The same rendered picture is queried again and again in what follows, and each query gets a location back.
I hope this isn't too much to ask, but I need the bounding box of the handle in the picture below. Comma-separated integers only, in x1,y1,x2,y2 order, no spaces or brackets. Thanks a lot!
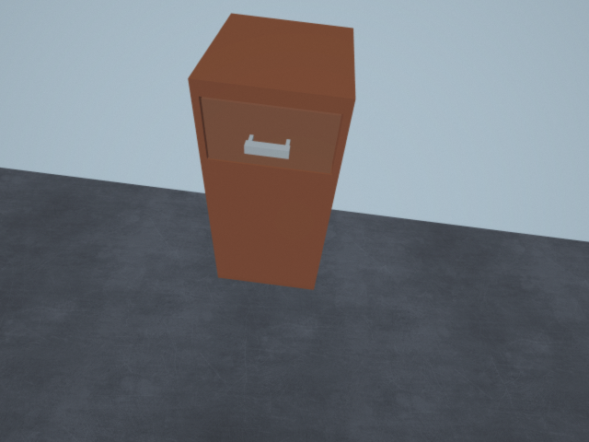
244,134,291,159

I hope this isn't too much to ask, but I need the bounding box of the cabinet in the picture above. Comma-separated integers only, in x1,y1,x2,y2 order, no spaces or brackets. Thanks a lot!
188,13,355,290

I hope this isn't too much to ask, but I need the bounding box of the drawer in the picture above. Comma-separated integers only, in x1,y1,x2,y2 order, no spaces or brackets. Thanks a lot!
201,97,341,173

